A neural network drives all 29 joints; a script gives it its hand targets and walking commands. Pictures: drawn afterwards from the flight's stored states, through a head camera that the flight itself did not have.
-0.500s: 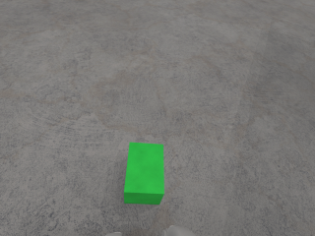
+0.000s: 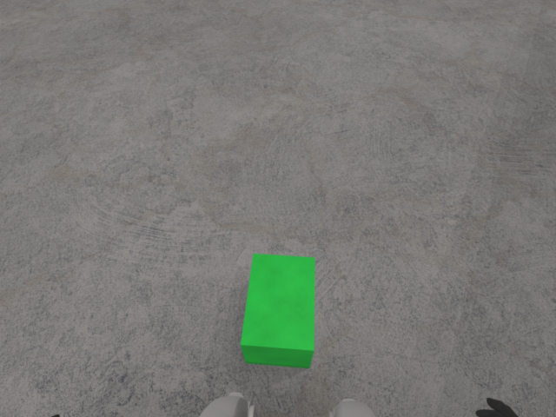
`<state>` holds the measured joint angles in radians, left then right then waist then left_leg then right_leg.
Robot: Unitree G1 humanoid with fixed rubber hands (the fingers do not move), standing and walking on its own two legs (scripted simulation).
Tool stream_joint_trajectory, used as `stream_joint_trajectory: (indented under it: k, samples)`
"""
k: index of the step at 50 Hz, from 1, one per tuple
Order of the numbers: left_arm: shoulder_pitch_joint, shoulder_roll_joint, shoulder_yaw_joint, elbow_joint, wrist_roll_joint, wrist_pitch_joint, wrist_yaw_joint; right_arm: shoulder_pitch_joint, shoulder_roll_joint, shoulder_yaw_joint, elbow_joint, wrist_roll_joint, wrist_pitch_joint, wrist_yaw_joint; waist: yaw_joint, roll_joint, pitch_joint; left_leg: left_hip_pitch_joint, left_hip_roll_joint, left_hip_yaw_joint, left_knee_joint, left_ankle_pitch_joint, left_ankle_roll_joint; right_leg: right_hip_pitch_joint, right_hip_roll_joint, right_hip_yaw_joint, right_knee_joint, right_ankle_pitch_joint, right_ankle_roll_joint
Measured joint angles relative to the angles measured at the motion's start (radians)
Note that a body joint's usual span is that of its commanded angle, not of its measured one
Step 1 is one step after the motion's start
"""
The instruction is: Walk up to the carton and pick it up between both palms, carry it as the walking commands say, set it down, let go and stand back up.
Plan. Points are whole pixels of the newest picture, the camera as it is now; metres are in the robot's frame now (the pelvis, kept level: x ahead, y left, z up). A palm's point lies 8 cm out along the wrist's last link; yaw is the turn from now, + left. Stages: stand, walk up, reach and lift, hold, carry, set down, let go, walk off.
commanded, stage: walk up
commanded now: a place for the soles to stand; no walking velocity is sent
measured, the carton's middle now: (280, 309) +0.52 -0.01 -0.61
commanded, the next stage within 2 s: none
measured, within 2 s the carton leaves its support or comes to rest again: neither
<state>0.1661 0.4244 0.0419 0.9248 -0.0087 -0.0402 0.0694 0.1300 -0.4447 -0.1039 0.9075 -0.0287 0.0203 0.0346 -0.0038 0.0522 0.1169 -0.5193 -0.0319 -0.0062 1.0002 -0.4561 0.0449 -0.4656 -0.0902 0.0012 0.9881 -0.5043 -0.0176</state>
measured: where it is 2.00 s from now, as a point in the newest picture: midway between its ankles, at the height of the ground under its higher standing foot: outside the picture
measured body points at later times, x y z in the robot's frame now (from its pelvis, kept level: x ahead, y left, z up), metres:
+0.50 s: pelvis +0.00 +0.05 +0.01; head +0.04 +0.04 +0.46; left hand +0.07 +0.38 -0.10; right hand +0.12 -0.27 -0.10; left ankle +0.05 +0.11 -0.68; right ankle +0.02 -0.09 -0.68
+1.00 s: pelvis +0.02 +0.05 +0.06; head +0.03 +0.05 +0.51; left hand +0.11 +0.35 -0.07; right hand +0.11 -0.27 -0.06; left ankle +0.05 +0.11 -0.68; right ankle +0.02 -0.09 -0.68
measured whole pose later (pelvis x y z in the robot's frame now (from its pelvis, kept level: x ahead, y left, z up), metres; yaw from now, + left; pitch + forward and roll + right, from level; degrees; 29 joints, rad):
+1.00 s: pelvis +0.02 +0.05 +0.06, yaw -4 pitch -2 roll +0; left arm 0.12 0.37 0.02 1.11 0.00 -0.03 0.01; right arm 0.06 -0.35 -0.04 1.10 -0.02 -0.02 0.01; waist 0.01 -0.01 0.05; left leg -0.24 -0.05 0.09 0.49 -0.22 0.08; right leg -0.21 -0.02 0.03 0.51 -0.27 0.02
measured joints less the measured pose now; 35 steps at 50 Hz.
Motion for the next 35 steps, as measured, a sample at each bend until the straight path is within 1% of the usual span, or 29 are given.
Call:
stream_joint_trajectory:
  k: [1, 2, 4, 5, 6, 8, 9, 10, 11, 12, 14, 15, 17, 19, 21, 22, 23, 24, 25, 26, 27, 29, 30, 32, 34, 35]
  samples:
    - [-0.006, 0.002, 0.0, 0.003, -0.002, -0.003, 0.002, 0.001, 0.003, 0.002, -0.006, 0.0, 0.002, 0.0, -0.006, 0.001, 0.005, -0.001, -0.002, -0.005, -0.005, 0.003, 0.001, 0.003, 0.013, 0.009, -0.007, 0.005, -0.007]
    - [-0.009, 0.002, 0.001, 0.003, -0.002, -0.009, 0.004, 0.0, 0.004, 0.004, -0.009, -0.001, 0.006, -0.001, -0.009, 0.006, 0.01, 0.0, -0.001, -0.011, -0.008, 0.005, 0.001, 0.01, 0.018, 0.009, -0.019, 0.007, -0.003]
    - [0.0, -0.001, -0.003, 0.002, 0.008, -0.027, 0.007, -0.007, 0.006, 0.006, -0.009, 0.006, 0.014, -0.004, -0.008, 0.023, 0.011, -0.006, 0.011, -0.02, -0.004, 0.006, -0.003, 0.021, 0.028, 0.001, -0.053, 0.027, 0.046]
    - [0.007, 0.002, -0.003, -0.001, 0.012, -0.034, 0.006, -0.011, 0.01, 0.007, -0.011, 0.008, 0.016, -0.007, -0.006, 0.022, 0.01, -0.014, 0.012, -0.019, 0.005, 0.013, -0.005, 0.022, 0.028, 0.002, -0.06, 0.032, 0.066]
    - [0.014, 0.006, -0.002, -0.004, 0.015, -0.038, 0.006, -0.015, 0.013, 0.008, -0.013, 0.006, 0.015, -0.009, -0.002, 0.017, 0.013, -0.02, 0.012, -0.015, 0.02, 0.012, -0.008, 0.024, 0.026, 0.005, -0.061, 0.034, 0.075]
    - [0.022, 0.015, -0.001, -0.008, 0.02, -0.038, 0.01, -0.022, 0.011, 0.01, -0.018, -0.001, 0.01, -0.009, 0.005, 0.01, 0.02, -0.024, 0.015, -0.014, 0.032, -0.035, -0.005, 0.029, 0.018, 0.006, -0.057, 0.03, 0.079]
    - [0.025, 0.019, -0.001, -0.01, 0.021, -0.037, 0.013, -0.024, 0.006, 0.007, -0.02, -0.002, 0.007, -0.006, 0.008, 0.008, 0.023, -0.021, 0.021, -0.017, 0.02, -0.024, 0.0, 0.03, 0.012, 0.005, -0.052, 0.026, 0.082]
    - [0.025, 0.024, -0.003, -0.011, 0.02, -0.033, 0.016, -0.028, 0.001, 0.003, -0.023, -0.002, 0.002, -0.004, 0.01, 0.004, 0.028, -0.016, 0.023, -0.012, 0.006, 0.018, 0.004, 0.031, 0.005, 0.007, -0.044, 0.021, 0.087]
    - [0.023, 0.028, -0.002, -0.01, 0.016, -0.026, 0.016, -0.034, -0.001, -0.001, -0.022, -0.005, -0.004, -0.002, 0.017, -0.008, 0.037, -0.012, 0.013, 0.001, 0.009, 0.025, 0.007, 0.027, -0.006, 0.019, -0.029, 0.016, 0.086]
    - [0.02, 0.029, -0.001, -0.008, 0.011, -0.018, 0.018, -0.038, -0.003, -0.005, -0.025, -0.008, -0.008, 0.0, 0.023, -0.017, 0.044, -0.01, 0.007, 0.014, 0.012, 0.018, 0.012, 0.017, -0.01, 0.035, -0.006, 0.014, 0.067]
    - [0.013, 0.026, -0.002, -0.003, 0.003, -0.003, 0.025, -0.043, -0.008, -0.004, -0.043, -0.012, -0.01, 0.004, 0.021, -0.016, 0.053, -0.012, 0.001, 0.021, 0.015, 0.006, 0.025, -0.012, 0.02, 0.061, 0.074, -0.06, 0.026]
    - [0.01, 0.027, -0.004, 0.001, 0.002, 0.001, 0.026, -0.045, -0.004, -0.002, -0.052, -0.012, -0.007, 0.003, 0.017, -0.02, 0.058, -0.009, -0.003, 0.024, 0.009, 0.008, 0.031, -0.023, 0.035, 0.069, 0.112, -0.092, 0.012]
    - [0.008, 0.033, -0.006, 0.013, 0.003, 0.002, 0.025, -0.049, 0.012, 0.004, -0.067, -0.01, 0.0, -0.003, 0.011, -0.037, 0.062, 0.0, -0.012, 0.038, -0.016, 0.023, 0.039, -0.04, 0.053, 0.066, 0.157, -0.098, -0.005]
    - [0.013, 0.031, -0.004, 0.026, 0.005, -0.003, 0.019, -0.049, 0.025, 0.01, -0.077, -0.014, 0.005, -0.008, 0.007, -0.046, 0.062, 0.009, -0.015, 0.052, -0.036, 0.035, 0.044, -0.032, 0.054, 0.027, 0.125, -0.075, -0.009]
    - [0.024, 0.026, -0.001, 0.039, 0.011, -0.011, 0.007, -0.046, 0.034, 0.016, -0.078, -0.01, 0.005, -0.01, 0.01, -0.048, 0.054, 0.015, -0.012, 0.07, -0.048, 0.04, 0.046, 0.001, 0.054, -0.014, 0.026, -0.038, -0.011]
    - [0.028, 0.018, 0.001, 0.049, 0.016, -0.015, 0.001, -0.043, 0.035, 0.019, -0.074, -0.006, 0.005, -0.011, 0.012, -0.039, 0.05, 0.018, -0.006, 0.073, -0.047, 0.037, 0.046, 0.028, 0.061, -0.027, -0.042, 0.01, -0.01]
    - [0.028, 0.003, 0.004, 0.059, 0.024, -0.018, -0.005, -0.041, 0.032, 0.021, -0.064, 0.0, 0.005, -0.013, 0.01, -0.013, 0.051, 0.023, 0.007, 0.062, -0.041, 0.034, 0.044, 0.046, 0.075, -0.038, -0.07, 0.046, 0.004]
    - [0.031, -0.009, 0.003, 0.064, 0.033, -0.019, -0.012, -0.036, 0.035, 0.022, -0.049, 0.006, 0.005, -0.017, 0.008, 0.007, 0.046, 0.029, 0.017, 0.051, -0.042, 0.032, 0.04, 0.06, 0.085, -0.049, -0.089, 0.061, 0.016]
    - [0.036, -0.013, 0.0, 0.067, 0.039, -0.02, -0.018, -0.028, 0.043, 0.025, -0.032, 0.011, 0.005, -0.02, 0.008, 0.01, 0.032, 0.034, 0.015, 0.047, -0.051, 0.026, 0.031, 0.067, 0.085, -0.051, -0.102, 0.065, 0.02]
    - [0.039, -0.013, -0.002, 0.069, 0.043, -0.02, -0.024, -0.02, 0.051, 0.029, -0.012, 0.013, 0.001, -0.022, 0.013, 0.002, 0.017, 0.041, 0.008, 0.049, -0.063, 0.002, 0.02, 0.07, 0.078, -0.047, -0.11, 0.064, 0.019]
    - [0.037, -0.013, -0.004, 0.071, 0.043, -0.018, -0.028, -0.015, 0.058, 0.033, 0.008, 0.013, -0.006, -0.023, 0.018, -0.006, 0.01, 0.052, 0.001, 0.055, -0.081, 0.005, 0.015, 0.075, 0.071, -0.041, -0.117, 0.064, 0.019]
    - [0.026, -0.015, -0.008, 0.079, 0.033, -0.012, -0.032, -0.012, 0.068, 0.035, 0.042, 0.009, -0.023, -0.024, 0.023, -0.022, 0.005, 0.082, -0.011, 0.074, -0.136, 0.092, 0.035, 0.088, 0.057, -0.025, -0.129, 0.069, 0.032]
    - [0.019, -0.017, -0.01, 0.083, 0.026, -0.007, -0.034, -0.011, 0.073, 0.037, 0.054, 0.007, -0.032, -0.025, 0.024, -0.031, 0.002, 0.093, -0.018, 0.083, -0.153, 0.096, 0.049, 0.09, 0.054, -0.012, -0.13, 0.065, 0.029]
    - [0.004, -0.019, -0.012, 0.093, 0.015, 0.005, -0.038, -0.011, 0.081, 0.044, 0.073, 0.001, -0.046, -0.027, 0.021, -0.044, -0.005, 0.109, -0.026, 0.094, -0.183, 0.092, 0.064, 0.091, 0.061, 0.018, -0.131, 0.012, 0.016]
    - [-0.014, -0.02, -0.012, 0.104, 0.01, 0.008, -0.04, -0.015, 0.086, 0.05, 0.087, 0.001, -0.053, -0.031, 0.015, -0.053, -0.006, 0.125, -0.03, 0.099, -0.211, 0.1, 0.068, 0.1, 0.062, 0.028, -0.147, 0.002, 0.002]
    - [-0.021, -0.021, -0.012, 0.11, 0.008, 0.008, -0.042, -0.018, 0.088, 0.052, 0.093, 0.003, -0.054, -0.033, 0.013, -0.056, -0.005, 0.135, -0.029, 0.102, -0.226, 0.107, 0.067, 0.108, 0.062, 0.03, -0.164, 0.021, -0.001]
